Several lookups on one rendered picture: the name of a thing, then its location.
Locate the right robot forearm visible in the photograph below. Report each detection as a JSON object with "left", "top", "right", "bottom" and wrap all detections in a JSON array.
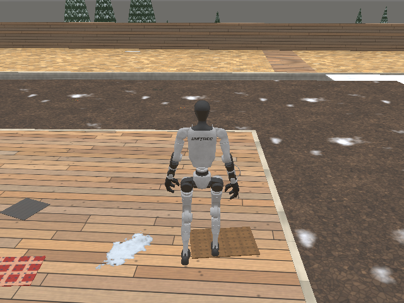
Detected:
[{"left": 225, "top": 154, "right": 237, "bottom": 184}]

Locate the right robot hand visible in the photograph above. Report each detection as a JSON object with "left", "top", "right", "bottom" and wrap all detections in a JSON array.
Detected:
[{"left": 225, "top": 182, "right": 239, "bottom": 199}]

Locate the left robot shin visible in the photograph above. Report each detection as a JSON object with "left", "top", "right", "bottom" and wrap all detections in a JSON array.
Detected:
[{"left": 181, "top": 212, "right": 191, "bottom": 256}]

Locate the right robot upper arm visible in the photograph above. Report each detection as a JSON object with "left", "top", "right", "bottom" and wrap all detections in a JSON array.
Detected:
[{"left": 215, "top": 128, "right": 232, "bottom": 163}]

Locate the left robot hand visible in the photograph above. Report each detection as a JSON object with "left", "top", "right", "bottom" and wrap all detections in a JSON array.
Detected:
[{"left": 165, "top": 177, "right": 179, "bottom": 193}]

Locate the left robot thigh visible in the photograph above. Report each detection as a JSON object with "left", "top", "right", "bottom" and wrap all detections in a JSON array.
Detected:
[{"left": 181, "top": 177, "right": 193, "bottom": 224}]

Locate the left robot upper arm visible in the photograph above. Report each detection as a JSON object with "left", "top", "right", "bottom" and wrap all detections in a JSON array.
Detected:
[{"left": 172, "top": 128, "right": 189, "bottom": 162}]

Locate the left robot forearm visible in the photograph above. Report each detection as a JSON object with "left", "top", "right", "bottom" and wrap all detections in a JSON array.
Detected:
[{"left": 167, "top": 152, "right": 179, "bottom": 179}]

